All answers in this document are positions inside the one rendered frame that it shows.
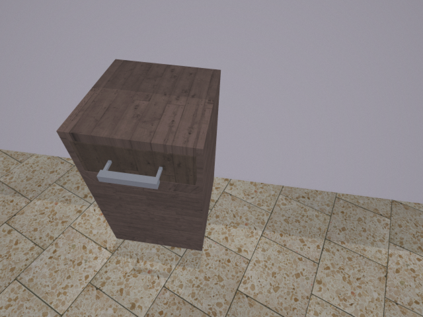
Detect cabinet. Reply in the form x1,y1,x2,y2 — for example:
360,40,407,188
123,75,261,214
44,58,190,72
57,59,221,251

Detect drawer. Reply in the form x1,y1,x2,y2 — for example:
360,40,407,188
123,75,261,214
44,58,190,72
70,141,197,185

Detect handle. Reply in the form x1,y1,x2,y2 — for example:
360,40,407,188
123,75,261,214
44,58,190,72
97,160,163,190

